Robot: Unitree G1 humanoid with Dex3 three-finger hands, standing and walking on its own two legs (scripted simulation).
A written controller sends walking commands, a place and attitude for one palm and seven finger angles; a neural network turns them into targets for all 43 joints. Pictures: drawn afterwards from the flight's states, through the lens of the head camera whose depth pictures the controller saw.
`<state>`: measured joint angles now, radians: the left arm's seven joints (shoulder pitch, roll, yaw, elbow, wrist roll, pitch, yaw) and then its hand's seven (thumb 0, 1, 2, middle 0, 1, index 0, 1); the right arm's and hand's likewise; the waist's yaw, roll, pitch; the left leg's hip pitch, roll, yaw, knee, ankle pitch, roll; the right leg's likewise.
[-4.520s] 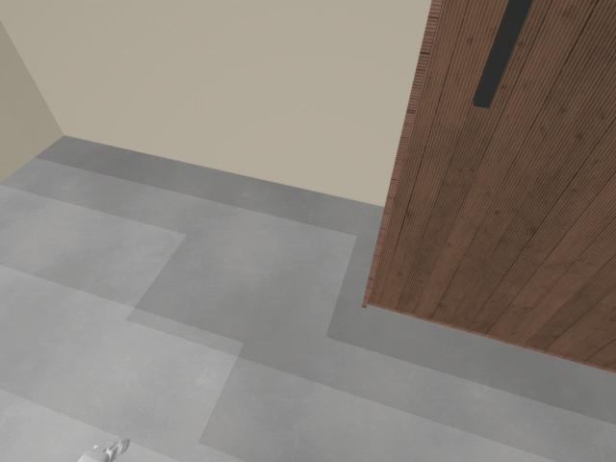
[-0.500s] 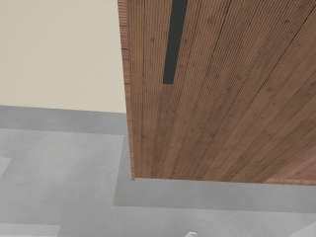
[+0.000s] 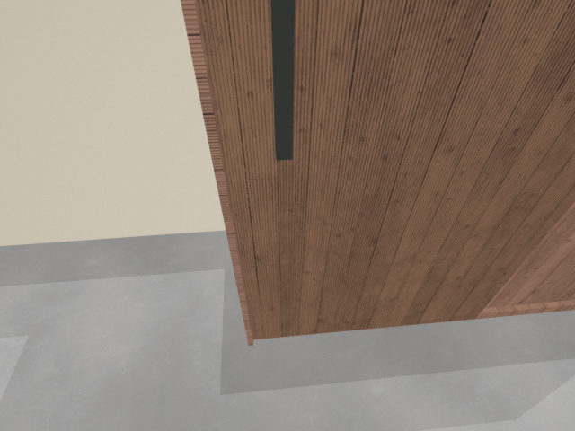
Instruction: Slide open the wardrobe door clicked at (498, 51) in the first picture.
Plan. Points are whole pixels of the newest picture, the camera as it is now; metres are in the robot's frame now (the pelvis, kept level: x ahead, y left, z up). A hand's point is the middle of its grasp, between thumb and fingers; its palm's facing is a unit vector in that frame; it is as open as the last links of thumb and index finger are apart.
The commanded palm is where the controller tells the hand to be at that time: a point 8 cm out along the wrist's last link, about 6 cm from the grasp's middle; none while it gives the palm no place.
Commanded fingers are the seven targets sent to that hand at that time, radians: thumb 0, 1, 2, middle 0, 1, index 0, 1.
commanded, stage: come to a stop and stand still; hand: left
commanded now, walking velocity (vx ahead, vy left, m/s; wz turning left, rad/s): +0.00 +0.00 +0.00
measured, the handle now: (281, 65) +0.55 +0.03 +0.26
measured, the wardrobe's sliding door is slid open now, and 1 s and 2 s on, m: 0.00 0.00 0.00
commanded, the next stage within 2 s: look again from close up in 0.30 s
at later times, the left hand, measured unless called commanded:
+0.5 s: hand out of the picture -0.06 +0.14 -0.18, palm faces +0.02 -0.99 -0.15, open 7.4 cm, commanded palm none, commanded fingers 0.00 0.90 0.90 -0.20 -0.30 -0.20 -0.30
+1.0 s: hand out of the picture +0.02 +0.17 -0.18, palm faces +0.00 -0.98 -0.21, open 7.4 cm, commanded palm none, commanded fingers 0.00 0.90 0.90 -0.20 -0.30 -0.20 -0.30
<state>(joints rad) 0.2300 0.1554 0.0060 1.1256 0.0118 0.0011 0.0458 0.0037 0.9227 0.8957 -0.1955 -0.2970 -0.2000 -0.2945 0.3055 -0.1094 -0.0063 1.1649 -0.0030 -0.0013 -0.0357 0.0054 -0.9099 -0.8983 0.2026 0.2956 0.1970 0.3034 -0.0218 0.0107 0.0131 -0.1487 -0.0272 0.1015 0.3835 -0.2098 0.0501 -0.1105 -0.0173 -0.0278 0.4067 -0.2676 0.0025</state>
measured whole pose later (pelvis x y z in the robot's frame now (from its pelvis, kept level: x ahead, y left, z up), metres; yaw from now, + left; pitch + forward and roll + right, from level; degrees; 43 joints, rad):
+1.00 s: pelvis +0.00 -0.01 +0.00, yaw +0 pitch +0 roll +1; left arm 0.26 0.17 -0.01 1.07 0.02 -0.02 0.03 0.00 0.90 0.90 -0.20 -0.30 -0.20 -0.29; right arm 0.26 -0.18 0.01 1.10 -0.01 -0.02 -0.02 0.01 -0.91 -0.90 0.20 0.30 0.20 0.30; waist -0.01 0.00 0.02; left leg -0.21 -0.01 0.09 0.46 -0.24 0.03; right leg -0.17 0.00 -0.04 0.48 -0.31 -0.02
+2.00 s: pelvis +0.03 -0.04 -0.01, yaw +3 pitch +1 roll +1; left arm 0.35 0.16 0.01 1.09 0.03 0.00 0.01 0.00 0.90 0.90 -0.20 -0.30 -0.20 -0.29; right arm 0.31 -0.13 0.00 1.14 -0.02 0.00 -0.03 0.00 -0.90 -0.90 0.20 0.30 0.20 0.30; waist 0.00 -0.02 0.00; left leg -0.24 0.02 0.03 0.54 -0.32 -0.01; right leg -0.16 0.02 -0.10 0.52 -0.39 -0.06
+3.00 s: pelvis +0.11 -0.19 -0.01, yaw +7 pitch +1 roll +1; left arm 0.23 0.17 0.04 0.99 0.04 0.00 0.03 0.00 0.92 0.90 -0.20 -0.30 -0.20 -0.30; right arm 0.17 -0.16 -0.04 1.00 -0.01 0.05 -0.02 0.00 -0.91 -0.90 0.20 0.29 0.19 0.30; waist 0.04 -0.04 0.06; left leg -0.36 -0.02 0.06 0.81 -0.48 -0.04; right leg -0.32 -0.02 -0.12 0.50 -0.20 -0.07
